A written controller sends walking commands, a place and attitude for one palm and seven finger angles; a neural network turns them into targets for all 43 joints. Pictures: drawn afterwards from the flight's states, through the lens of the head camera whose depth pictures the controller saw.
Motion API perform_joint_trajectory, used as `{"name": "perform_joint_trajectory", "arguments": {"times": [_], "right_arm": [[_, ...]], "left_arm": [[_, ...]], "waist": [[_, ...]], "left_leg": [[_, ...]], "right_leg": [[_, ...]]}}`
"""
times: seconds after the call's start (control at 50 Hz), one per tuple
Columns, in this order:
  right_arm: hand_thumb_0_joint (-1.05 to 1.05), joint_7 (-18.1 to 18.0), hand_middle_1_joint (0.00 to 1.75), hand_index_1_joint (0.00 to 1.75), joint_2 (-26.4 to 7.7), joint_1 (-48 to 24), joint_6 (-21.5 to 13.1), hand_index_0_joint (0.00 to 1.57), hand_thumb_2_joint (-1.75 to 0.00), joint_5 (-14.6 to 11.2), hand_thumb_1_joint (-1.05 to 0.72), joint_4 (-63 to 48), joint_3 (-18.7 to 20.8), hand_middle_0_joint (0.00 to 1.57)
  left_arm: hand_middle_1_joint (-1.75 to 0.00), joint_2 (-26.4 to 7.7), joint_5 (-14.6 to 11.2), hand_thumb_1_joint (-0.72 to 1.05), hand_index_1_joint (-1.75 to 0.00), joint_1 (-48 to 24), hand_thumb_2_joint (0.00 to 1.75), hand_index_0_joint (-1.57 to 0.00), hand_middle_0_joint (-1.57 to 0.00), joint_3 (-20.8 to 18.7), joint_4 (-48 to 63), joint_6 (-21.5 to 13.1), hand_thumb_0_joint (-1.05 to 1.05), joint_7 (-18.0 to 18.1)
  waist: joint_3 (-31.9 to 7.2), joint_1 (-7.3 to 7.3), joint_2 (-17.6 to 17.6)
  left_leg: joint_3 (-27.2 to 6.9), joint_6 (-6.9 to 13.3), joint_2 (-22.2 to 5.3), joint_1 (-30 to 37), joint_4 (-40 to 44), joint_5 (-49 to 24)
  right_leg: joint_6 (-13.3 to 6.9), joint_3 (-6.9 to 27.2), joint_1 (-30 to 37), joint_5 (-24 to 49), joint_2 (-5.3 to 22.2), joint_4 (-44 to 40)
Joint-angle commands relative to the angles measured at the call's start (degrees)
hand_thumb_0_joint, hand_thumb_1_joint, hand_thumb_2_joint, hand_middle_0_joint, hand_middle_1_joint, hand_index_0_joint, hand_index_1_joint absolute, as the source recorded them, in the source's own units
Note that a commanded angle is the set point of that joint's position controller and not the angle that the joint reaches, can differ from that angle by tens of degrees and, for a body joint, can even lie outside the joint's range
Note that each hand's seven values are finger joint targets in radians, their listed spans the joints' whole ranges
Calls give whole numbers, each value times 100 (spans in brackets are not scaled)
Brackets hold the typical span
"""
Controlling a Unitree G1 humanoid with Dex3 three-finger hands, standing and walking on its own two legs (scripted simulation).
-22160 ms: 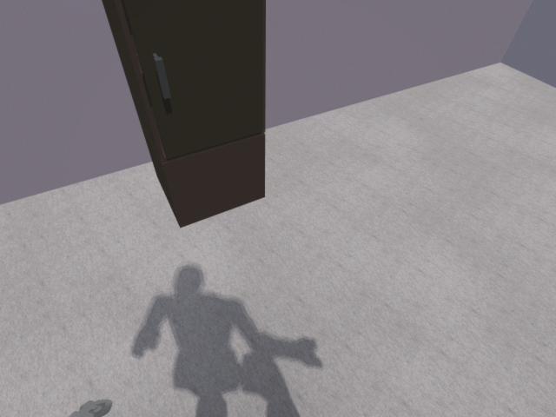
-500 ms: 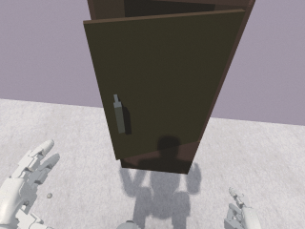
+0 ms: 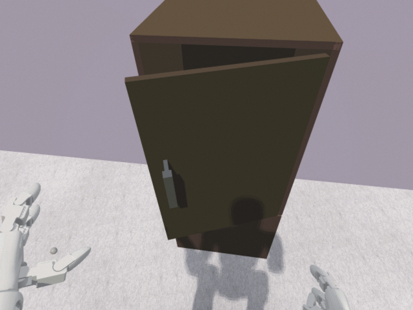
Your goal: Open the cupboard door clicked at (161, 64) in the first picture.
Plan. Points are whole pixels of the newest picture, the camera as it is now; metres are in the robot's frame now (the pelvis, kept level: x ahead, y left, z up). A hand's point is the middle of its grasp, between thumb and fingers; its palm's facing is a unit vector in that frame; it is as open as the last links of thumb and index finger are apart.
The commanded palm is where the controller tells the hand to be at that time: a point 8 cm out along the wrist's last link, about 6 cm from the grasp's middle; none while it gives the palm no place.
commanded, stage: draw the hand back to the body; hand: left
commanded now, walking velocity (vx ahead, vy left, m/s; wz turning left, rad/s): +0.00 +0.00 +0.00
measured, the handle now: (169, 184) +0.40 +0.14 +0.00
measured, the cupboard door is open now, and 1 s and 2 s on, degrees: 21 21 21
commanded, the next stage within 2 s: step back with the hand held close in 0.68 s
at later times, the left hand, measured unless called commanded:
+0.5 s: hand (59, 210) +0.21 +0.24 +0.17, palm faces +0.40 -0.82 -0.40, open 7.7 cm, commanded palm +0.16 +0.29 +0.19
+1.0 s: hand (50, 209) +0.20 +0.25 +0.18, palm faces +0.38 -0.80 -0.46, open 7.4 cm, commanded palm +0.14 +0.29 +0.19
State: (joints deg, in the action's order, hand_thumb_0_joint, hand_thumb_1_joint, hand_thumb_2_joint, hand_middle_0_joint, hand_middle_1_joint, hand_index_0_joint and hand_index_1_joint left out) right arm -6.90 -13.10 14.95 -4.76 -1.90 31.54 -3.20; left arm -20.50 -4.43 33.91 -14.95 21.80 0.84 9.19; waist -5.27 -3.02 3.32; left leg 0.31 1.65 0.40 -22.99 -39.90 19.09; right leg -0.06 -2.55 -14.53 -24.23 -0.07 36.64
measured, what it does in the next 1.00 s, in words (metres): stands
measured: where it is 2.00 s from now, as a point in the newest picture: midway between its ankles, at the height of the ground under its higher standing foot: outside the picture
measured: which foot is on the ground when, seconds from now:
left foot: down 0.00-1.00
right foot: down 0.00-1.00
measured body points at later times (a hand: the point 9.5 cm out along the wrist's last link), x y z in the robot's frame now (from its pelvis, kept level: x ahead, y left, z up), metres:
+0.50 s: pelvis +0.01 -0.01 +0.02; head +0.00 -0.03 +0.47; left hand +0.18 +0.29 +0.19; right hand +0.19 -0.23 -0.07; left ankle +0.02 +0.10 -0.72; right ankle -0.05 -0.12 -0.72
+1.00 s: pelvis -0.01 -0.01 +0.02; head -0.01 -0.02 +0.47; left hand +0.18 +0.29 +0.20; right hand +0.17 -0.25 -0.06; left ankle +0.02 +0.10 -0.72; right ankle -0.05 -0.12 -0.72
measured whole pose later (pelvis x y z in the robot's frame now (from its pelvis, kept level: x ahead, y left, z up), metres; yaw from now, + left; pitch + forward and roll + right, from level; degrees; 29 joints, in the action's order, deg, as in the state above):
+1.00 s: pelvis -0.01 -0.01 +0.02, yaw -2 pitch -1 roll -1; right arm -3.9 -14.0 9.8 -0.4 -0.6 33.1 -0.5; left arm -21.7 -3.3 27.7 -21.9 22.7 -6.9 6.5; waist 1.1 -1.0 3.5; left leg 1.9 1.0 -1.1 -13.5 -26.8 12.1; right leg -0.4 -0.7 -5.5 -15.5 -1.5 22.1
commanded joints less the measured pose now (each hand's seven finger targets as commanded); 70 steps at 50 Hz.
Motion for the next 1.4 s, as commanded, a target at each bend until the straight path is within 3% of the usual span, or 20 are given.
{"name": "perform_joint_trajectory", "arguments": {"times": [0.0,0.12,0.28,0.34,0.52,0.58,0.62,0.66,0.76,0.78,0.8,0.82,0.84,0.9,0.94,1.0,1.04,1.12,1.22,1.38], "right_arm": [[0,-15,30,30,-632,-782,-337,20,-90,28,-90,-941,294,20],[0,79,30,30,-644,-911,-304,20,-90,60,-90,-853,326,20],[0,171,30,30,-591,-954,-277,20,-90,83,-90,-816,336,20],[0,207,30,30,-586,-954,-204,20,-90,92,-90,-763,360,20],[0,190,30,30,-628,-1077,-221,20,-90,127,-90,-741,400,20],[0,172,30,30,-576,-1076,-246,20,-90,123,-90,-705,384,20],[0,158,30,30,-612,-1120,-257,20,-90,116,-90,-664,412,20],[0,160,30,30,-593,-1087,-255,20,-90,118,-90,-656,402,20],[0,179,30,30,-600,-1117,-285,20,-90,126,-90,-638,423,20],[0,165,30,30,-623,-1148,-297,20,-90,117,-90,-639,429,20],[0,188,30,30,-716,-996,-145,20,-90,110,-90,-709,458,20],[0,180,30,30,-655,-1028,-72,20,-90,135,-90,-610,450,20],[0,183,30,30,-644,-1074,-2,20,-90,153,-90,-565,461,20],[0,230,30,30,-713,-1008,150,20,-90,138,-90,-712,534,20],[0,231,30,30,-716,-1019,240,20,-90,134,-90,-776,545,20],[0,226,30,30,-714,-1047,353,20,-90,117,-90,-883,587,20],[0,207,30,30,-694,-1067,402,20,-90,101,-90,-947,590,20],[0,173,30,30,-690,-1063,422,20,-90,110,-90,-971,619,20],[0,181,30,30,-742,-999,313,20,-90,119,-90,-953,639,20],[0,169,30,30,-832,-958,24,20,-90,162,-90,-935,631,20]], "left_arm": [[-30,-972,50,41,-30,-402,69,-18,-18,-719,1285,-422,0,101],[-30,-1158,34,62,-30,-519,78,-19,-19,-1035,1355,-483,0,22],[-30,-1121,-1,90,-30,-1057,90,-20,-20,-1119,1706,-616,0,-44],[-30,-821,-33,90,-30,-637,90,-20,-20,-960,1184,-555,0,-113],[-30,-1265,7,90,-30,-1028,90,-20,-20,-1225,1669,-697,0,-101],[-30,-1069,-11,90,-30,-953,90,-20,-20,-1103,1518,-709,0,-96],[-30,-1160,-5,90,-30,-991,90,-20,-20,-1177,1377,-699,0,-97],[-30,-1027,0,90,-30,-1046,90,-20,-20,-1076,1351,-740,0,-105],[-30,-957,-12,90,-30,-1020,90,-20,-20,-1015,1299,-800,0,-133],[-30,-1188,-16,90,-30,-1399,90,-20,-20,-1182,1512,-840,0,-106],[-30,-1826,68,90,-30,-1986,90,-20,-20,-1832,1677,-1060,0,-76],[-30,-1885,99,90,-30,-1973,90,-20,-20,-1887,1458,-1164,0,-92],[-30,-1396,101,90,-30,-1371,90,-20,-20,-1478,1061,-1124,0,-153],[-30,-1045,117,90,-30,-791,90,-20,-20,-1188,1030,-1102,0,-206],[-30,-1033,111,90,-30,-480,90,-20,-20,-1191,1120,-1101,0,-193],[-30,-1284,101,90,-30,-392,90,-20,-20,-1400,1436,-1122,0,-150],[-30,-1413,83,90,-30,-346,90,-20,-20,-1513,1678,-1148,0,-111],[-30,-1674,69,90,-30,-239,90,-20,-20,-1816,1823,-1210,0,-26],[-30,-1484,71,90,-30,-113,90,-20,-20,-1696,1837,-1276,0,10],[-30,-1267,258,90,-30,-354,90,-20,-20,-1664,1744,-1454,0,47]], "waist": [[-142,30,-97],[-118,-66,-130],[-167,-35,122],[66,-34,-91],[-156,-76,23],[64,-39,-33],[237,-52,-122],[239,-37,63],[227,-49,-102],[141,-42,-58],[646,193,-193],[654,191,-257],[597,252,-396],[182,252,-129],[-55,230,105],[-328,224,-211],[-466,218,-137],[-487,208,-18],[-277,255,280],[301,283,549]], "left_leg": [[-186,32,-125,1246,883,-1604],[-92,9,-153,1570,1084,-2220],[-17,-6,-165,1891,1289,-2408],[24,-3,-181,1857,1354,-2383],[91,24,-119,2030,1408,-2094],[101,29,-95,1983,1442,-1950],[122,32,-111,1980,1454,-1827],[103,25,-104,1988,1502,-1760],[81,28,-111,2021,1581,-1653],[73,25,-104,2046,1597,-1572],[-21,130,-177,1774,1314,-1351],[-60,111,-152,1711,1223,-1251],[-50,119,-153,1777,1162,-1444],[-35,88,-285,1908,1334,-2182],[-52,87,-375,1957,1430,-2710],[-58,78,-447,1936,1447,-3004],[-96,76,-474,1857,1477,-3053],[-143,75,-509,1537,1525,-2777],[-310,93,-605,956,1762,-1676],[-956,357,-980,-1350,2688,1818]], "right_leg": [[-95,29,-296,1848,19,-870],[-74,45,120,2393,8,-1098],[-59,61,342,2532,12,-1290],[-47,51,371,2601,8,-1361],[-42,121,519,2585,13,-1572],[-31,102,433,2464,12,-1625],[-31,144,353,2403,3,-1744],[-37,127,370,2245,13,-1714],[-29,134,412,2112,-2,-1761],[-29,146,425,2019,1,-1791],[15,672,-85,2382,271,-2192],[-21,759,-87,2672,441,-2260],[8,746,-65,2953,465,-2191],[85,502,193,3092,354,-1904],[107,388,331,3110,275,-1740],[126,353,425,3239,202,-1592],[109,364,537,3230,178,-1453],[104,397,568,3002,144,-1349],[93,438,531,2210,46,-1285],[93,410,1323,778,-261,-537]]}}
